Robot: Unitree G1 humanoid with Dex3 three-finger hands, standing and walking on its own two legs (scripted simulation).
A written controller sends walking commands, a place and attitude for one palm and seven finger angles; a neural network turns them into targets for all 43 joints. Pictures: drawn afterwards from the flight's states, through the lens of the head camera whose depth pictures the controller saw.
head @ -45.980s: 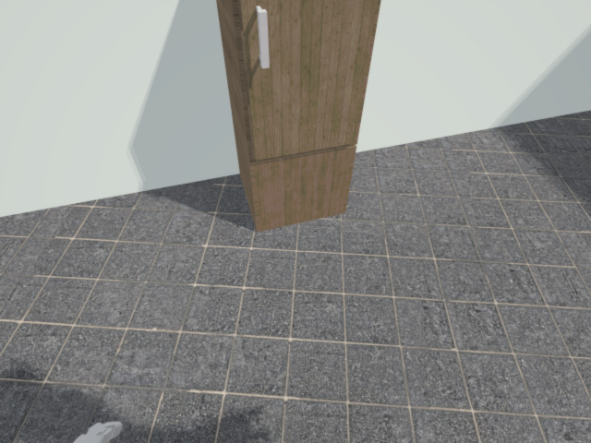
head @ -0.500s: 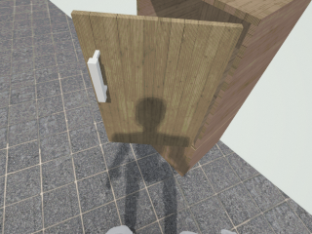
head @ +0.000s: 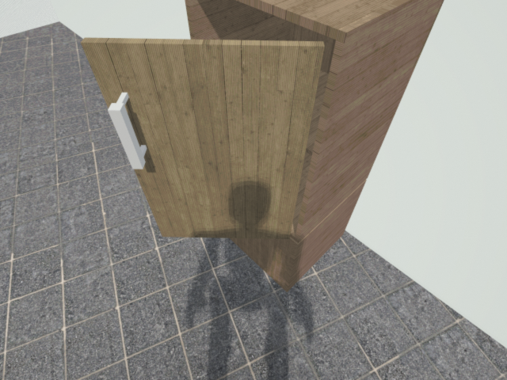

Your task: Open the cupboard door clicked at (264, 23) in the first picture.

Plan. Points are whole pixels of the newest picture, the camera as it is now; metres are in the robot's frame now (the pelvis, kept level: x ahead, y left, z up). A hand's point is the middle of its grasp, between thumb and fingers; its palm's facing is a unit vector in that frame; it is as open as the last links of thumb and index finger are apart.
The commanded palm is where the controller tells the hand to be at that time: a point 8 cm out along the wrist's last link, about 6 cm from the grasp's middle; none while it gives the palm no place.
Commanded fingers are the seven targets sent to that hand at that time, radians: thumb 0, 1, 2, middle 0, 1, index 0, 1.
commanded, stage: come to a stop and stand still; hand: left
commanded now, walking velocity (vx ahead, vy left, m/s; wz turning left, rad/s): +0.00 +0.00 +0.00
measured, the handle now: (131, 132) +0.53 +0.27 +0.09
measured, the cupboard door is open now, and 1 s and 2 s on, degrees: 45 45 45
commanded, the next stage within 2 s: look again from close up in 0.56 s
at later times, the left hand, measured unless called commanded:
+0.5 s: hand out of the picture -0.06 +0.14 -0.17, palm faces +0.06 -0.99 -0.15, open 7.4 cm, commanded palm none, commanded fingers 0.00 0.90 0.90 -0.20 -0.30 -0.20 -0.30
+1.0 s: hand out of the picture -0.01 +0.20 -0.16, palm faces +0.01 -0.97 -0.22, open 7.3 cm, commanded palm none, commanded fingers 0.00 0.90 0.90 -0.20 -0.30 -0.20 -0.30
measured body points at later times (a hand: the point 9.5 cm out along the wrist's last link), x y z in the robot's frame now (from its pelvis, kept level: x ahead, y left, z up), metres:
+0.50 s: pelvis -0.03 -0.01 +0.01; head -0.02 -0.01 +0.46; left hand -0.06 +0.19 -0.15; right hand -0.05 -0.21 -0.16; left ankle -0.01 +0.12 -0.73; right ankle -0.02 -0.06 -0.73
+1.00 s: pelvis -0.03 +0.03 +0.00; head -0.04 +0.01 +0.45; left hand -0.01 +0.25 -0.15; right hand -0.05 -0.17 -0.16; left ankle -0.03 +0.12 -0.73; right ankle -0.02 -0.06 -0.73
